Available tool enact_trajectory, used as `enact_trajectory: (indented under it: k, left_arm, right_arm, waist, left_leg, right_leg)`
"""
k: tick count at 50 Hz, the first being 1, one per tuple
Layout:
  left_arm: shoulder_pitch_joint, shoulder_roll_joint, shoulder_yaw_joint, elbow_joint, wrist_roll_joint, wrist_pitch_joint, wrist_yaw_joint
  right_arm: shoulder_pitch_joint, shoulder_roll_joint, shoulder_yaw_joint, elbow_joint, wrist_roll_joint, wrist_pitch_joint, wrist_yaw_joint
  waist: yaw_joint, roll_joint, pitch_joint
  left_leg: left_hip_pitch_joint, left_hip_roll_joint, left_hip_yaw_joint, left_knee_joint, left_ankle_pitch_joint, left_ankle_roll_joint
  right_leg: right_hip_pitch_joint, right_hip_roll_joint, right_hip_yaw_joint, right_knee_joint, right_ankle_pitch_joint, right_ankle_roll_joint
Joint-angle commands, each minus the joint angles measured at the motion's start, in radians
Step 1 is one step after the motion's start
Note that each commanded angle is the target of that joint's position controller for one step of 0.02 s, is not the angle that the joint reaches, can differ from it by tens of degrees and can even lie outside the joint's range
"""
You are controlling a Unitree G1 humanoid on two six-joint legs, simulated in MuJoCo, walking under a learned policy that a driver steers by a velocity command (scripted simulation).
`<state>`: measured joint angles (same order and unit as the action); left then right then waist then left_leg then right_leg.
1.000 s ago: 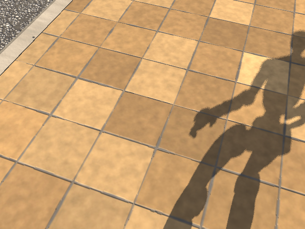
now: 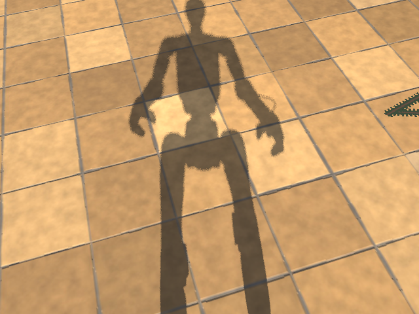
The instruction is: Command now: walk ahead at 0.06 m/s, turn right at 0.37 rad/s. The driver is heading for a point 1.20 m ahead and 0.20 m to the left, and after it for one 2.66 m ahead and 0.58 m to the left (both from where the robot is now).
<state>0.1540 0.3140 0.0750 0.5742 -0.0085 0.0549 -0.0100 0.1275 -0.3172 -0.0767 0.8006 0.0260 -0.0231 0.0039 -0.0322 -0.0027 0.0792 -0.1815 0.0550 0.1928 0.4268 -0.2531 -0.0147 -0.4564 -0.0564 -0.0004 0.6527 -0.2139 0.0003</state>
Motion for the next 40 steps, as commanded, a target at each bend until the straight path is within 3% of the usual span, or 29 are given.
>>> enact_trajectory:
  k: [1,2,3,4,5,6,7,10,12,15,17,18,19,20,21,22,25,31,40]
  left_arm:
    - [0.091,0.119,0.045,-0.049,0.010,-0.013,0.005]
    - [0.134,0.216,0.066,-0.062,0.015,-0.016,0.025]
    - [0.102,0.231,0.051,-0.091,0.039,-0.023,0.029]
    - [0.120,0.162,0.034,-0.079,0.038,-0.040,0.019]
    - [0.096,0.146,0.024,-0.062,0.034,-0.054,0.014]
    - [0.051,0.142,0.023,-0.055,0.025,-0.059,0.013]
    - [0.007,0.127,0.016,-0.054,0.017,-0.060,0.015]
    - [-0.052,0.098,0.004,-0.043,0.027,-0.058,0.022]
    - [-0.050,0.092,0.004,-0.025,0.027,-0.057,0.022]
    - [-0.048,0.083,-0.001,0.009,0.024,-0.054,0.020]
    - [-0.059,0.050,-0.015,0.034,0.013,-0.053,0.016]
    - [-0.020,0.029,-0.023,0.054,0.019,-0.058,0.014]
    - [0.024,0.027,-0.023,0.062,0.035,-0.062,0.010]
    - [0.030,0.004,-0.026,0.066,0.041,-0.058,0.014]
    - [-0.023,0.041,-0.018,0.073,0.041,-0.054,0.019]
    - [-0.045,0.052,-0.011,0.073,0.034,-0.050,0.026]
    - [-0.024,0.043,-0.008,0.101,0.030,-0.042,0.036]
    - [0.001,0.030,-0.001,0.169,0.021,-0.051,0.037]
    - [0.028,0.044,0.005,0.275,0.016,-0.047,0.052]
  right_arm:
    - [-0.014,-0.126,-0.021,-0.037,0.009,-0.004,0.006]
    - [0.019,-0.064,0.004,-0.045,-0.035,-0.005,0.011]
    - [0.027,-0.033,0.024,-0.072,-0.049,-0.002,0.012]
    - [-0.031,-0.110,0.000,-0.062,-0.030,0.009,0.008]
    - [-0.039,-0.117,-0.005,-0.063,-0.011,0.018,0.006]
    - [-0.020,-0.105,-0.004,-0.044,-0.010,0.024,-0.003]
    - [-0.016,-0.112,-0.007,-0.035,-0.018,0.031,-0.011]
    - [0.027,-0.079,0.003,-0.011,-0.018,0.041,-0.014]
    - [0.008,-0.056,0.014,-0.011,-0.020,0.044,-0.016]
    - [0.007,-0.058,0.018,-0.007,-0.019,0.047,-0.012]
    - [0.048,-0.042,0.025,0.013,-0.034,0.042,-0.004]
    - [0.057,-0.068,0.024,0.015,-0.052,0.039,-0.002]
    - [0.038,-0.138,0.013,0.005,-0.052,0.037,-0.007]
    - [-0.017,-0.114,0.018,0.016,-0.043,0.034,-0.003]
    - [-0.058,-0.068,0.031,-0.002,-0.047,0.026,0.001]
    - [-0.053,-0.060,0.035,0.008,-0.052,0.017,0.001]
    - [-0.003,-0.064,0.040,0.040,-0.040,-0.007,-0.005]
    - [0.023,-0.054,0.048,0.077,-0.037,-0.001,-0.016]
    - [0.023,-0.049,0.053,0.134,-0.032,0.005,-0.012]
  waist:
    - [0.061,0.030,-0.153]
    - [0.053,-0.174,-0.223]
    - [0.039,-0.312,-0.269]
    - [0.096,-0.166,-0.291]
    - [0.075,-0.142,-0.252]
    - [0.054,-0.109,-0.237]
    - [0.041,-0.110,-0.213]
    - [0.006,-0.130,-0.208]
    - [0.026,-0.132,-0.203]
    - [0.034,-0.140,-0.197]
    - [-0.004,-0.115,-0.177]
    - [0.010,-0.070,-0.171]
    - [0.066,0.059,-0.144]
    - [0.093,0.171,-0.121]
    - [0.065,0.140,-0.074]
    - [0.055,0.126,-0.070]
    - [0.041,0.079,-0.072]
    - [0.024,0.015,-0.089]
    - [0.025,0.001,-0.089]
  left_leg:
    - [-0.021,0.183,-0.099,0.080,0.267,0.112]
    - [-0.157,0.094,-0.016,0.319,0.024,0.026]
    - [-0.359,-0.017,-0.074,0.545,-0.433,-0.040]
    - [-0.370,-0.001,-0.188,0.671,-0.428,-0.050]
    - [-0.380,0.012,-0.208,0.700,-0.382,-0.044]
    - [-0.380,0.024,-0.219,0.675,-0.334,-0.041]
    - [-0.356,0.031,-0.225,0.642,-0.284,-0.049]
    - [-0.221,0.009,-0.198,0.524,-0.196,-0.068]
    - [-0.173,0.004,-0.193,0.398,-0.171,-0.066]
    - [-0.098,-0.006,-0.185,0.239,-0.098,-0.053]
    - [0.026,-0.020,-0.168,0.011,0.097,-0.022]
    - [0.084,0.026,-0.229,-0.020,0.202,0.003]
    - [0.058,0.110,-0.302,-0.022,0.257,0.048]
    - [-0.110,0.121,-0.324,-0.066,-0.007,0.097]
    - [-0.175,0.087,-0.311,-0.095,-0.121,0.081]
    - [-0.186,0.070,-0.293,-0.097,-0.134,0.056]
    - [-0.133,0.043,-0.260,-0.065,-0.037,0.030]
    - [-0.067,0.024,-0.241,-0.037,0.053,0.039]
    - [-0.035,0.007,-0.227,-0.044,0.138,0.045]
  right_leg:
    - [0.284,0.041,-0.005,-0.218,0.191,-0.062]
    - [0.460,-0.154,0.232,-0.246,0.569,-0.125]
    - [0.517,-0.357,0.485,-0.255,0.669,-0.330]
    - [0.465,-0.326,0.442,-0.268,0.623,-0.355]
    - [0.433,-0.270,0.351,-0.266,0.588,-0.310]
    - [0.412,-0.226,0.299,-0.269,0.513,-0.261]
    - [0.367,-0.208,0.264,-0.277,0.489,-0.237]
    - [0.270,-0.154,0.181,-0.285,0.494,-0.227]
    - [0.269,-0.149,0.180,-0.282,0.434,-0.229]
    - [0.258,-0.156,0.213,-0.280,0.303,-0.228]
    - [0.196,-0.112,0.194,-0.267,0.124,-0.167]
    - [0.157,-0.069,0.176,-0.249,0.018,-0.109]
    - [0.138,0.005,0.114,-0.198,-0.096,-0.059]
    - [0.241,0.047,0.052,-0.206,-0.084,-0.016]
    - [0.288,0.042,0.059,-0.192,-0.031,-0.005]
    - [0.305,0.038,0.059,-0.182,0.006,-0.014]
    - [0.298,0.024,0.080,-0.196,0.086,-0.027]
    - [0.298,0.021,0.075,-0.202,0.173,-0.013]
    - [0.331,0.014,0.070,-0.213,0.228,-0.002]
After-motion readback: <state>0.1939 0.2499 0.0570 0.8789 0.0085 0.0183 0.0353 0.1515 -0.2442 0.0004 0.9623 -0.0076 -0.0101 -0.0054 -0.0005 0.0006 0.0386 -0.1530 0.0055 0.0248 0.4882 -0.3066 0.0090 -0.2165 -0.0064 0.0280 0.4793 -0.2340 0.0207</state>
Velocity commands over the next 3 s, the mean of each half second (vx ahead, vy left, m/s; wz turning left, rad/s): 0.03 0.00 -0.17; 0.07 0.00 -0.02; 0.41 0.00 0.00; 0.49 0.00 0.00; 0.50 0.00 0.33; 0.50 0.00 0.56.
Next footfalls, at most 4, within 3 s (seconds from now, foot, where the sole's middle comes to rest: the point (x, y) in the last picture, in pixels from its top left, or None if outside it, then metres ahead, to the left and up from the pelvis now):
0.02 right None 0.11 -0.12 -0.77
0.36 left None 0.08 0.13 -0.77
1.10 right None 0.17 -0.14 -0.77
1.58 left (201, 274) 0.55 0.07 -0.77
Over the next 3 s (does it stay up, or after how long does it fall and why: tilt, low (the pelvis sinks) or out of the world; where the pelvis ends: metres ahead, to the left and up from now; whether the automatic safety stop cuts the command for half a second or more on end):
stays up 1.15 0.03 0.01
